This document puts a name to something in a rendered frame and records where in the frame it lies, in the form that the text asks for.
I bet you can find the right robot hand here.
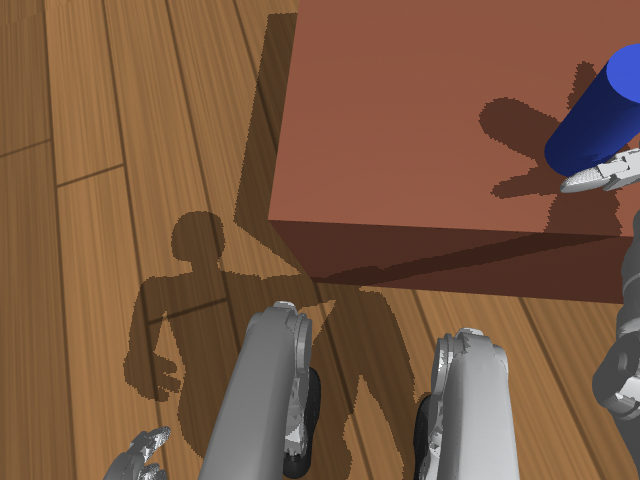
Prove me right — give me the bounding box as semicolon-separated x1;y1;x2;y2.
560;141;640;193

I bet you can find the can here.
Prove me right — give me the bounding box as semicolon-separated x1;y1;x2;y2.
544;44;640;177

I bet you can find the right robot foot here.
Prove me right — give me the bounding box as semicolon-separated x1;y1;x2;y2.
413;395;431;480

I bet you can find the left robot hand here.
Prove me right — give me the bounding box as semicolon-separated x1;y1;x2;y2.
103;426;171;480

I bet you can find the right robot arm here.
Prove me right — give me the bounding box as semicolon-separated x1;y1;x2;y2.
592;210;640;480

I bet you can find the left robot foot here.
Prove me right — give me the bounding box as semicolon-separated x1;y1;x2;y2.
283;367;321;479

